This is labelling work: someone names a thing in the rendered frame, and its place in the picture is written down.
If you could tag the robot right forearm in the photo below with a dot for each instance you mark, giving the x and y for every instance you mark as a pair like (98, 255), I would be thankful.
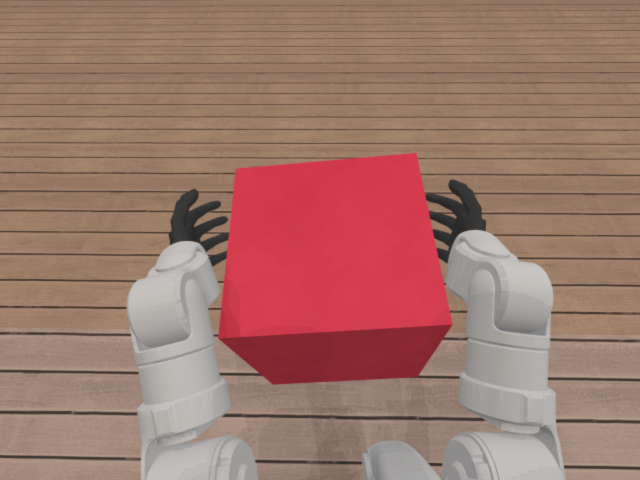
(508, 325)

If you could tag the robot left upper arm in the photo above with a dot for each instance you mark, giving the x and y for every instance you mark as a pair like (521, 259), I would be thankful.
(221, 458)

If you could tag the robot right hand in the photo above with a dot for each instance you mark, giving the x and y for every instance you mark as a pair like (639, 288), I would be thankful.
(469, 215)

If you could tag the right robot thigh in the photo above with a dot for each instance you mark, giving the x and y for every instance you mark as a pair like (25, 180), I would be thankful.
(395, 460)

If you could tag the robot right upper arm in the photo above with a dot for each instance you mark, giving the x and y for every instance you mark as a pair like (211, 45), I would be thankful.
(498, 456)

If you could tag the carton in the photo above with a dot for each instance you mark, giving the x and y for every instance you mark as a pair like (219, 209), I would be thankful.
(332, 271)

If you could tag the robot left hand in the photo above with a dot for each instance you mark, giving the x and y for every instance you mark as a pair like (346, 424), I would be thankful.
(182, 224)

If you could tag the robot left forearm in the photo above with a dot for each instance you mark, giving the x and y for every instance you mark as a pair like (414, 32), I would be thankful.
(172, 335)

